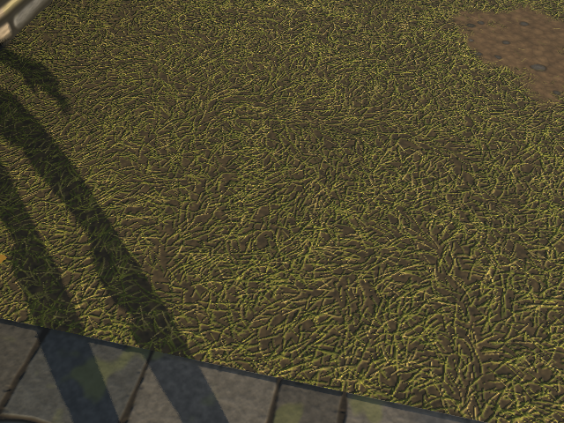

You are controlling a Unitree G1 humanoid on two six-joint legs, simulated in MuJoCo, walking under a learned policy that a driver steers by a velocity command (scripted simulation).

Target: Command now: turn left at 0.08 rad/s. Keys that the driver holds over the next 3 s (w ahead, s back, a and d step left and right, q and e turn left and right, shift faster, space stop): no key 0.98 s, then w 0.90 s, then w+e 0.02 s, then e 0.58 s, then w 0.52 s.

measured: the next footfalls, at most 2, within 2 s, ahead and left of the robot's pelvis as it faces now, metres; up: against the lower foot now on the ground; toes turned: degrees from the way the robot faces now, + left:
left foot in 1.72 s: +0.45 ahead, +0.07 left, +0.00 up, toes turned +1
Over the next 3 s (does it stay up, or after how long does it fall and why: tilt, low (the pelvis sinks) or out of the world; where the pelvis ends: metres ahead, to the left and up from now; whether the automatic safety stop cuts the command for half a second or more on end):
stays up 0.70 -0.07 0.01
